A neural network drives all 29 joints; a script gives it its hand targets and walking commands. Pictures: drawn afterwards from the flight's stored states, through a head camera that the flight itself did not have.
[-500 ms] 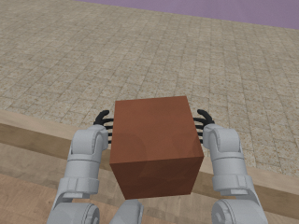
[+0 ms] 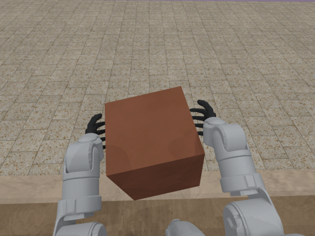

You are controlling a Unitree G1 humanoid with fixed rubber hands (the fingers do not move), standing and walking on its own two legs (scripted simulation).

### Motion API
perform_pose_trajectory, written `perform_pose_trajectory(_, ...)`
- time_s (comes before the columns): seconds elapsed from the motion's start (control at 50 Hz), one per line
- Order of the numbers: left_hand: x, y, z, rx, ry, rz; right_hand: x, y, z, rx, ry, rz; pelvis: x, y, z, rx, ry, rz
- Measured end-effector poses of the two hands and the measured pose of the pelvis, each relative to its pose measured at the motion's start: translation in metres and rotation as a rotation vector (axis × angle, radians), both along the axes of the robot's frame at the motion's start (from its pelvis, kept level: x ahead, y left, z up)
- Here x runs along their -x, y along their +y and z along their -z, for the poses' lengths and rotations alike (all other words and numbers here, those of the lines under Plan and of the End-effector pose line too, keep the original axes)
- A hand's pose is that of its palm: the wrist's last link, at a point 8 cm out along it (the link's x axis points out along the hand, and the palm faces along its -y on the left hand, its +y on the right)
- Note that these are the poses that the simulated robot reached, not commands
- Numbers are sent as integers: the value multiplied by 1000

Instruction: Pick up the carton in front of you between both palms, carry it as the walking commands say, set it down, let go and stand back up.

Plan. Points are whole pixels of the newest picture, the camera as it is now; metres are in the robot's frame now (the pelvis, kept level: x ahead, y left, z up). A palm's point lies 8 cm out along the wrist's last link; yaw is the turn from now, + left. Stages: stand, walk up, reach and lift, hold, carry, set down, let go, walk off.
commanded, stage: carry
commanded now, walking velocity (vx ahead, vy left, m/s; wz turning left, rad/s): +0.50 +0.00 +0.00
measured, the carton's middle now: (155, 147) +0.35 -0.03 +0.00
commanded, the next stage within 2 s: none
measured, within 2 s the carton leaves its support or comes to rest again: neither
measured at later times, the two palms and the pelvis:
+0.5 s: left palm (111, 95) +0.78 +0.12 -0.17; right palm (170, 97) +0.74 -0.17 -0.17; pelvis +0.42 +0.02 -0.26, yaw +1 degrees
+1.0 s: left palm (109, 85) +1.16 +0.18 -0.41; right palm (148, 79) +1.20 -0.11 -0.42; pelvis +0.84 -0.01 -0.48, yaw +0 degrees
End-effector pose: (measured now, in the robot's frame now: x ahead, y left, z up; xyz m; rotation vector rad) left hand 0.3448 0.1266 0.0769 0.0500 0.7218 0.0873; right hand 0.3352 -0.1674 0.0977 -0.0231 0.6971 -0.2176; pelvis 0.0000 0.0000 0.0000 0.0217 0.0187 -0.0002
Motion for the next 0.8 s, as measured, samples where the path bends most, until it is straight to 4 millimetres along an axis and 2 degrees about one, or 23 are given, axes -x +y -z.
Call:
perform_pose_trajectory(0.04, -32, 9, 12, -17, -57, -64, -52, 10, 13, 1, -60, -72, -39, -8, 32, 7, -11, 7)
perform_pose_trajectory(0.08, -58, 22, 31, -22, -72, -123, -95, 24, 31, 2, -80, -129, -71, -15, 55, 30, -8, 11)
perform_pose_trajectory(0.14, -93, 37, 64, -3, -21, -185, -145, 41, 65, 4, -33, -176, -117, -24, 79, 47, 8, 7)
perform_pose_trajectory(0.22, -148, 44, 105, -13, 62, -202, -200, 47, 118, -7, 45, -191, -178, -25, 105, 54, 10, 3)
perform_pose_trajectory(0.3, -222, 43, 135, -54, 61, -162, -261, 43, 163, -44, 42, -157, -245, -14, 142, 48, 0, 6)
perform_pose_trajectory(0.38, -317, 33, 168, -70, -14, -76, -328, 34, 196, -28, -39, -81, -326, 0, 200, 62, -28, -12)
perform_pose_trajectory(0.44, -386, 15, 202, -64, -26, 6, -370, 17, 228, -8, -55, 9, -376, 11, 238, 20, -18, -7)
perform_pose_trajectory(0.52, -452, -5, 258, -52, 70, 59, -414, -1, 284, -29, 44, 89, -434, 19, 265, -5, 8, -10)
perform_pose_trajectory(0.6, -508, -9, 310, -25, 130, 54, -473, -5, 324, -19, 107, 98, -494, 15, 289, 2, 17, -16)
perform_pose_trajectory(0.66, -556, -7, 339, 5, 106, 23, -534, -4, 343, 3, 82, 70, -546, 7, 316, 1, 12, -15)
perform_pose_trajectory(0.72, -609, 0, 360, -1, 27, -31, -607, 2, 362, 4, 9, 7, -606, -3, 357, -3, -7, 6)
perform_pose_trajectory(0.76, -643, 11, 373, -16, -40, -95, -659, 12, 378, 10, -52, -69, -646, -11, 391, 6, -10, 3)
perform_pose_trajectory(0.8, -669, 24, 392, -16, -55, -163, -703, 27, 398, 15, -60, -129, -679, -18, 413, 35, 2, -7)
